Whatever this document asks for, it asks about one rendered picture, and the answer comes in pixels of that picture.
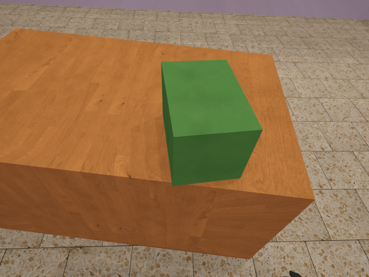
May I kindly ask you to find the pedestal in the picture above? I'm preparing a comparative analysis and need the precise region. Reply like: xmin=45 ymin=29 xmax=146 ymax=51
xmin=0 ymin=28 xmax=315 ymax=259

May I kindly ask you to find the carton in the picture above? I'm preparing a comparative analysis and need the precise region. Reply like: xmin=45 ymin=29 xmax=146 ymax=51
xmin=161 ymin=59 xmax=263 ymax=186

